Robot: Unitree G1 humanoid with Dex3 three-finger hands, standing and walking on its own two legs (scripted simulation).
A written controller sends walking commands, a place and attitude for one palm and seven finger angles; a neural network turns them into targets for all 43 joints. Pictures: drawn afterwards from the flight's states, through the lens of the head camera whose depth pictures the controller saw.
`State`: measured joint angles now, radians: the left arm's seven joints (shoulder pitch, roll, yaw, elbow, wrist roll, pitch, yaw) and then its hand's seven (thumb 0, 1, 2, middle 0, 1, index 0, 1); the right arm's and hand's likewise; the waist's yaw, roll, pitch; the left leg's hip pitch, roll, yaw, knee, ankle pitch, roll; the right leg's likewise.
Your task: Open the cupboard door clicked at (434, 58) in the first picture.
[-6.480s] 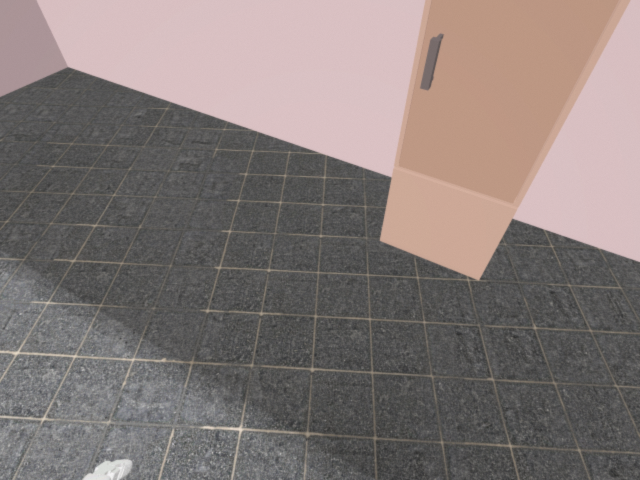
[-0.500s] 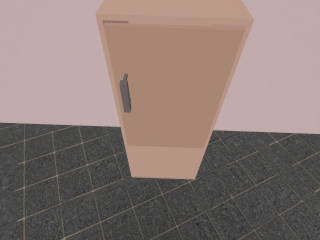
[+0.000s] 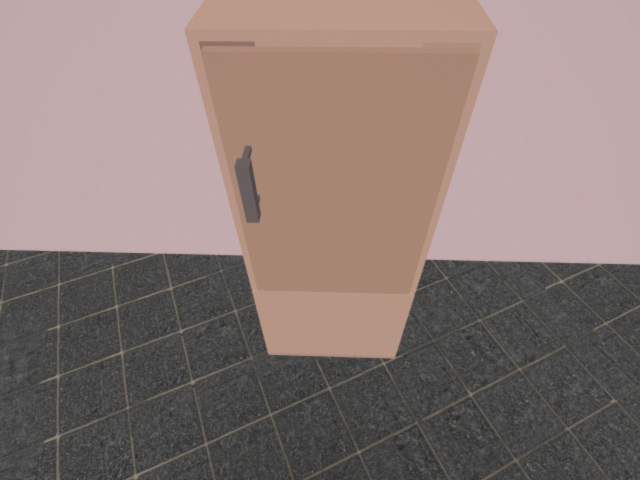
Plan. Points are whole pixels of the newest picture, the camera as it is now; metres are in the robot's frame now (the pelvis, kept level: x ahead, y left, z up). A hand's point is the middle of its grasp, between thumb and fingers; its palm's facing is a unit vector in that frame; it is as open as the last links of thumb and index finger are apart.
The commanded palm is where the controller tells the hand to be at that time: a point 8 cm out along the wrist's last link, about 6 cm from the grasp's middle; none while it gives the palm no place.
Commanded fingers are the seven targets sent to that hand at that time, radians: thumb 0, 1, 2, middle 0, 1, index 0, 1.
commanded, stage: raise the hand with hooked fingers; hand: left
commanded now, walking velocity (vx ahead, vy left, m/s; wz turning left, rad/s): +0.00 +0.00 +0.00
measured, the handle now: (250, 184) +0.57 +0.16 +0.03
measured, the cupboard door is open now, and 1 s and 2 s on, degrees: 0 0 0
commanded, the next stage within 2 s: none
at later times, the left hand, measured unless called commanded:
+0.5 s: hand (189, 472) +0.15 +0.18 -0.06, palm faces +0.06 -1.00 +0.01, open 8.6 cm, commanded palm +0.13 +0.24 -0.04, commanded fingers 0.00 0.36 0.67 -0.24 -0.64 -0.24 -0.64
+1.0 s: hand (129, 420) +0.18 +0.24 +0.00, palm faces +0.12 -0.99 -0.08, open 11.7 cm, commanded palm +0.16 +0.28 +0.00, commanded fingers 0.00 -0.22 0.42 -0.28 -1.02 -0.28 -1.02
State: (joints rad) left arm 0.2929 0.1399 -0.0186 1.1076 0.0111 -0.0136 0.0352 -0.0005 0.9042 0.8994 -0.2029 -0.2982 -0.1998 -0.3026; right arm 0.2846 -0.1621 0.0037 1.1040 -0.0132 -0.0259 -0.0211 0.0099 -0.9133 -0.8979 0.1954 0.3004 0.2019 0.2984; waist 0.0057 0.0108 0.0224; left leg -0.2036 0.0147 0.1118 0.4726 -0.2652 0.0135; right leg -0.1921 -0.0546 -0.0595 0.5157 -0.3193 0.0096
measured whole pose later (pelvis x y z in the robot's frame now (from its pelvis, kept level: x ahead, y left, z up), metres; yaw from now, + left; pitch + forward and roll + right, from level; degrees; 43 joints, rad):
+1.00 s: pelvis -0.04 +0.00 -0.06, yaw +2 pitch +11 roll -2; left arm 0.29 0.29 0.32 0.10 -0.33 -0.37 -0.31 0.00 0.00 0.52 -0.27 -0.88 -0.26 -0.88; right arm 0.32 -0.24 0.00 0.60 0.03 -0.22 -0.06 0.01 -0.90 -0.90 0.20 0.30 0.21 0.30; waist -0.01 0.03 -0.11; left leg -0.77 0.06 0.04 1.00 -0.42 0.01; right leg -0.71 -0.04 -0.11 0.97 -0.46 -0.01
